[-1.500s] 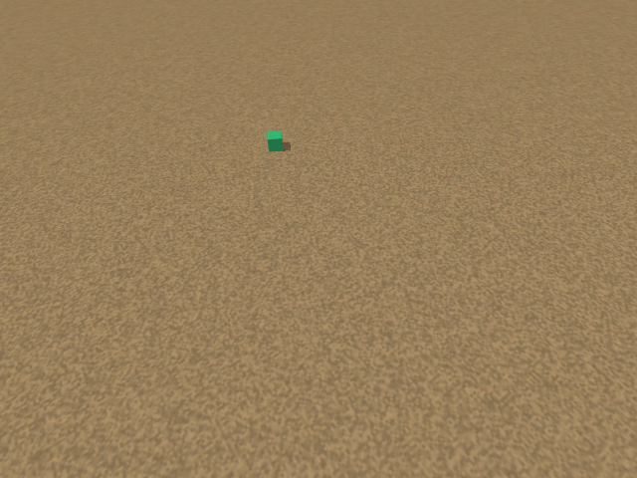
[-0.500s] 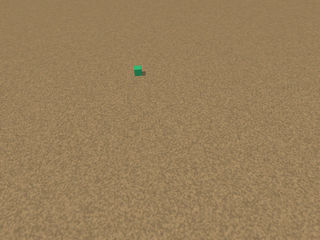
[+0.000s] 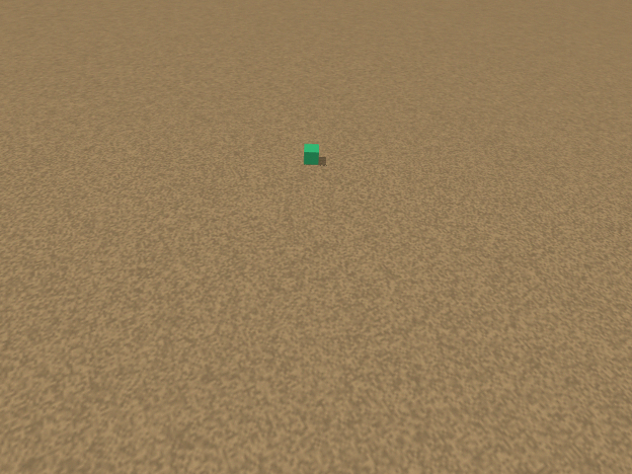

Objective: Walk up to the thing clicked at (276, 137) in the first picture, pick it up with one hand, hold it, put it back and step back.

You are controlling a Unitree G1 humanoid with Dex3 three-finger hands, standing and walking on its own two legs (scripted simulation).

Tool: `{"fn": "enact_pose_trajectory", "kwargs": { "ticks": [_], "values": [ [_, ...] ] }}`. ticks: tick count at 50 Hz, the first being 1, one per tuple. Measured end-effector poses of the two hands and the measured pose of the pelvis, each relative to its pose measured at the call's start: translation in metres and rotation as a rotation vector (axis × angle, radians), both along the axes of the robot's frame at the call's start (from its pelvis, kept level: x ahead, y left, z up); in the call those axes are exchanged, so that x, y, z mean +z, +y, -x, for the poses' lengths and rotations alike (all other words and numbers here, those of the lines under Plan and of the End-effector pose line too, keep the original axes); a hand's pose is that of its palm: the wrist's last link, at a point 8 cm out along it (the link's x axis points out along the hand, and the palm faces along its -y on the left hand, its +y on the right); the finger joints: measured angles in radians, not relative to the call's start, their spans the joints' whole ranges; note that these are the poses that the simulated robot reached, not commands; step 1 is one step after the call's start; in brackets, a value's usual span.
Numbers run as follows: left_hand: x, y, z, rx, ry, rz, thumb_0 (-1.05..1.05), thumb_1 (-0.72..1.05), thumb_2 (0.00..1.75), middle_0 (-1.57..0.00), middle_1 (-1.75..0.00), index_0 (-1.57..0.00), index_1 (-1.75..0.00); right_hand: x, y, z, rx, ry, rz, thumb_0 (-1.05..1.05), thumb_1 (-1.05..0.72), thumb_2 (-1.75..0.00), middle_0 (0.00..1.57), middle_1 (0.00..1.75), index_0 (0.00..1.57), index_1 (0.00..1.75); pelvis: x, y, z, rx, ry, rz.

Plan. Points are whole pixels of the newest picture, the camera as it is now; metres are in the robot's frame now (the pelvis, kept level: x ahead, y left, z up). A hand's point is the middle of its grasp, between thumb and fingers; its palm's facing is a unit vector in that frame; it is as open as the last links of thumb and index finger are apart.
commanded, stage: walk up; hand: left
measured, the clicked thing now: (311, 154) +1.78 +0.10 -0.71
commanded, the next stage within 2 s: none
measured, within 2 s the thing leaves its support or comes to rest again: neither
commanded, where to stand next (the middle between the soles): +1.37 -0.16 m, yaw +3 degrees
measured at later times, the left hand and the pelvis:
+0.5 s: hand (211, 298) +0.44 +0.23 -0.12, palm faces -0.07 -0.94 -0.34, open 7.4 cm; pelvis +0.28 -0.03 +0.00, yaw +1 degrees
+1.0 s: hand (211, 252) +0.58 +0.27 -0.16, palm faces -0.02 -0.95 -0.32, open 7.4 cm; pelvis +0.56 +0.00 +0.00, yaw -1 degrees
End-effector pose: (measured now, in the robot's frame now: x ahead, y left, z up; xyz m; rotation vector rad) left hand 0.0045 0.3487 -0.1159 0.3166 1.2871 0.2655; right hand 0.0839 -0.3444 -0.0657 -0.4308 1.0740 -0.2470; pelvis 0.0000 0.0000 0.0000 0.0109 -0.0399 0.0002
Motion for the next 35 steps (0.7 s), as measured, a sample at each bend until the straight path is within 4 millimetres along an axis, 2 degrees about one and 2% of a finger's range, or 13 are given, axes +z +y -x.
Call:
{"fn": "enact_pose_trajectory", "kwargs": {
  "ticks": [2, 6, 10, 14, 19, 23, 26, 30, 35],
  "values": [
    [-0.001, 0.003, -0.028, -0.028, 0.001, 0.010, 0.01, 0.90, 0.90, -0.20, -0.30, -0.20, -0.30, 0.001, 0.011, -0.007, -0.028, -0.028, -0.006, 0.01, -0.91, -0.89, 0.21, 0.30, 0.20, 0.30, 0.001, 0.008, -0.017, -0.003, -0.006, 0.007],
    [0.012, -0.003, -0.099, -0.078, -0.091, 0.057, 0.01, 0.91, 0.90, -0.20, -0.30, -0.20, -0.30, 0.008, 0.030, -0.012, -0.058, 0.014, -0.032, 0.01, -0.91, -0.89, 0.21, 0.30, 0.20, 0.30, 0.017, 0.016, -0.052, 0.000, -0.013, 0.013],
    [0.025, -0.008, -0.167, -0.117, -0.167, 0.085, 0.01, 0.90, 0.90, -0.20, -0.30, -0.20, -0.30, 0.008, 0.040, -0.022, -0.079, 0.072, -0.055, 0.01, -0.91, -0.89, 0.21, 0.30, 0.20, 0.31, 0.025, 0.018, -0.089, 0.008, -0.015, 0.000],
    [0.032, -0.015, -0.227, -0.151, -0.179, 0.085, 0.01, 0.90, 0.90, -0.20, -0.30, -0.20, -0.30, 0.001, 0.040, -0.044, -0.101, 0.122, -0.075, 0.01, -0.90, -0.89, 0.21, 0.30, 0.20, 0.31, 0.025, 0.015, -0.133, 0.005, -0.009, -0.006],
    [0.034, -0.031, -0.313, -0.183, -0.186, 0.063, 0.01, 0.90, 0.90, -0.20, -0.30, -0.20, -0.30, -0.017, 0.026, -0.090, -0.119, 0.177, -0.090, 0.01, -0.90, -0.89, 0.21, 0.30, 0.21, 0.31, 0.015, 0.001, -0.197, 0.007, 0.015, -0.019],
    [0.028, -0.055, -0.392, -0.186, -0.236, 0.043, 0.01, 0.90, 0.90, -0.20, -0.30, -0.20, -0.30, -0.042, 0.003, -0.143, -0.115, 0.224, -0.084, 0.01, -0.90, -0.89, 0.21, 0.30, 0.21, 0.31, -0.002, -0.017, -0.256, 0.014, 0.036, -0.002],
    [0.032, -0.076, -0.434, -0.190, -0.288, 0.045, 0.01, 0.90, 0.90, -0.20, -0.30, -0.20, -0.30, -0.049, -0.007, -0.197, -0.096, 0.223, -0.089, 0.01, -0.91, -0.89, 0.21, 0.30, 0.20, 0.31, -0.003, -0.030, -0.291, 0.013, 0.024, 0.020],
    [0.044, -0.090, -0.453, -0.128, -0.298, 0.052, 0.01, 0.90, 0.90, -0.20, -0.30, -0.21, -0.30, -0.033, -0.012, -0.284, -0.031, 0.134, -0.102, 0.01, -0.91, -0.89, 0.21, 0.30, 0.20, 0.30, 0.014, -0.038, -0.335, 0.013, 0.004, -0.015],
    [0.046, -0.084, -0.456, -0.089, -0.202, 0.038, 0.00, 0.90, 0.90, -0.20, -0.30, -0.21, -0.30, -0.010, -0.016, -0.389, 0.029, -0.014, -0.096, 0.01, -0.91, -0.89, 0.21, 0.30, 0.20, 0.30, 0.024, -0.039, -0.391, -0.014, -0.006, 0.002]
  ]
}}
